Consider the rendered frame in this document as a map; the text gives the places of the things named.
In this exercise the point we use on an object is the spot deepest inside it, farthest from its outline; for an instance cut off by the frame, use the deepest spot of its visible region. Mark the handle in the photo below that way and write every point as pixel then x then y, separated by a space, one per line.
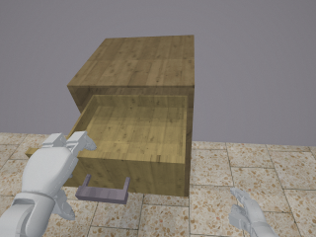
pixel 108 195

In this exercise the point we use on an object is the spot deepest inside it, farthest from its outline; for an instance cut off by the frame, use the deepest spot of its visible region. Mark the drawer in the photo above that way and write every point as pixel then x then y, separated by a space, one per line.
pixel 142 137

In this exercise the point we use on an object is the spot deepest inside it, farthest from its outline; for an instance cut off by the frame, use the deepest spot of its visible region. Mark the left robot hand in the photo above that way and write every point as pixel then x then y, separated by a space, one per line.
pixel 50 167

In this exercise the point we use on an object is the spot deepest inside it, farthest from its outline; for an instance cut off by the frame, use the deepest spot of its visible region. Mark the cabinet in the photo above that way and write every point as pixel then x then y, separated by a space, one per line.
pixel 141 66

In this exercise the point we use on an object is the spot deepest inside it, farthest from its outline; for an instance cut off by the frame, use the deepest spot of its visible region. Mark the robot right forearm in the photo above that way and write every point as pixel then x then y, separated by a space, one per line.
pixel 261 229

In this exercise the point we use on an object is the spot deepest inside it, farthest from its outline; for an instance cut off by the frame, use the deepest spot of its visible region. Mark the right robot hand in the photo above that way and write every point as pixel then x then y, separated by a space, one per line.
pixel 243 217

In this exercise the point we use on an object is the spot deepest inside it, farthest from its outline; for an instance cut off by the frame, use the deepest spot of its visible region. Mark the robot left forearm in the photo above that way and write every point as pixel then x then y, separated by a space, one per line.
pixel 28 215

